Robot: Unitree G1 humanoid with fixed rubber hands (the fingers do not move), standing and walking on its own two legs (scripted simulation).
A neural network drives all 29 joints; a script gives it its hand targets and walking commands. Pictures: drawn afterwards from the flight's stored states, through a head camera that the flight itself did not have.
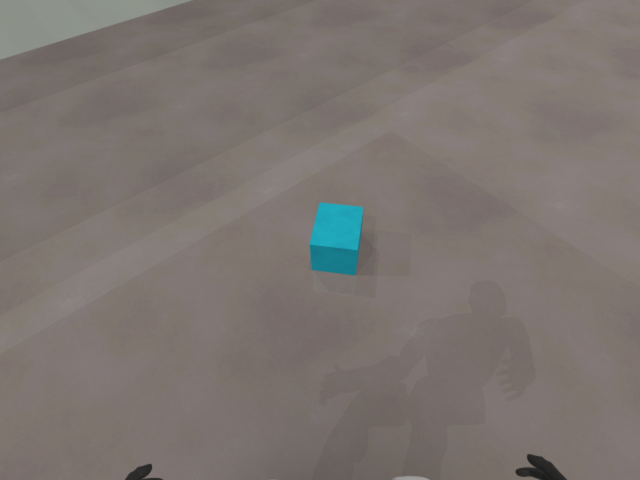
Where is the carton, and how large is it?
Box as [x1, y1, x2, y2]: [310, 202, 363, 274]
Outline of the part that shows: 320,202 310,241 312,269 355,274 361,233 363,207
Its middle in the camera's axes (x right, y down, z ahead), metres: +0.06 +0.01 +1.47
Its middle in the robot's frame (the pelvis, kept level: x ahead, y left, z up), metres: +0.98 -0.03 -0.68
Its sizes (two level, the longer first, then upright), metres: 0.206 0.169 0.161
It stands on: the floor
